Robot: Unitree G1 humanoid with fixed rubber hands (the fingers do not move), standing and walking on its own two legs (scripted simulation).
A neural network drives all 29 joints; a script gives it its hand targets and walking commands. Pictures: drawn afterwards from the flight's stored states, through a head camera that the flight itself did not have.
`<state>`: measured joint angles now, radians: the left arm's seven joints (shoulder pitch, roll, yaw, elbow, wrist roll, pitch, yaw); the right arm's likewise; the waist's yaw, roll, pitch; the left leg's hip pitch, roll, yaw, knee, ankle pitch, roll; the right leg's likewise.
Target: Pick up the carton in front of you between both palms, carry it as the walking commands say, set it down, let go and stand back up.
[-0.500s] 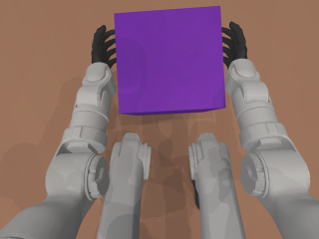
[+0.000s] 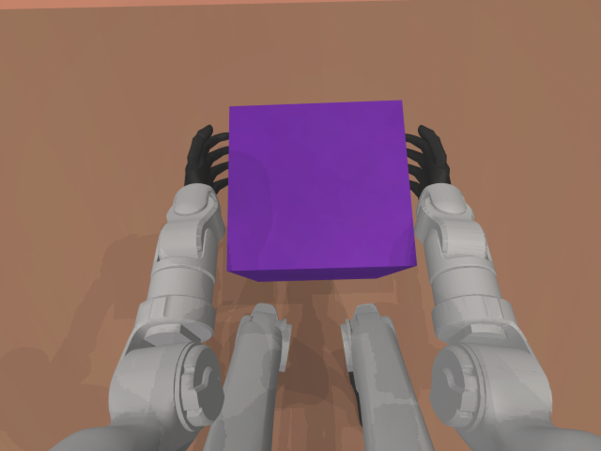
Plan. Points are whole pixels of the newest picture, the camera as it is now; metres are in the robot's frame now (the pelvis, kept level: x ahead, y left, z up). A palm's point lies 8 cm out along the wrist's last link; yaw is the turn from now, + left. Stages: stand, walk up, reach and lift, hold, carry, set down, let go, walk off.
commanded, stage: reach and lift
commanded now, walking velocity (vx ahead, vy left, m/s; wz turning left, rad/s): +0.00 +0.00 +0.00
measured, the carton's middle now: (316, 208) +0.44 +0.00 -0.13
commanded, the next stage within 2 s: none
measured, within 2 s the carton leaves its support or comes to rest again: neither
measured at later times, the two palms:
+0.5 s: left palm (145, 158) +0.41 +0.15 +0.11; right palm (500, 160) +0.41 -0.15 +0.11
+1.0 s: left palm out of the picture +0.38 +0.15 +0.26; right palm out of the picture +0.37 -0.15 +0.25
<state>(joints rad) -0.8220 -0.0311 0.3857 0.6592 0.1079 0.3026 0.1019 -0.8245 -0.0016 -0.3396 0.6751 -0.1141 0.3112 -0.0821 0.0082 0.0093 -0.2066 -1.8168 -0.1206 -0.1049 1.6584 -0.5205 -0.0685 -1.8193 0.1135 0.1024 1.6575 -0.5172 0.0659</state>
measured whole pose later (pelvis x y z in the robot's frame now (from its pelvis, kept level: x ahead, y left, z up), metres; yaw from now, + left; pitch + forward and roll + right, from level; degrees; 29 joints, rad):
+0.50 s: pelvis +0.05 +0.00 +0.15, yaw +0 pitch +24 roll +0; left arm -0.48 -0.10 0.33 0.65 0.15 0.26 0.08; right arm -0.48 0.08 -0.30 0.65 -0.14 0.27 -0.07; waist 0.01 0.00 -0.22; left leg -1.09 -0.09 -0.13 1.12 -0.45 -0.04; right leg -1.10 0.09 0.13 1.12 -0.45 0.03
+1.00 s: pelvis +0.09 +0.00 +0.24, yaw +0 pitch +1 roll +0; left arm -0.22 -0.14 0.25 0.40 0.21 0.53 0.04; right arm -0.21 0.14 -0.23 0.40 -0.20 0.53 -0.04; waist 0.00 0.00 -0.11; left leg -0.25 -0.05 -0.15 0.50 -0.26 -0.02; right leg -0.26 0.05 0.15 0.50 -0.26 0.01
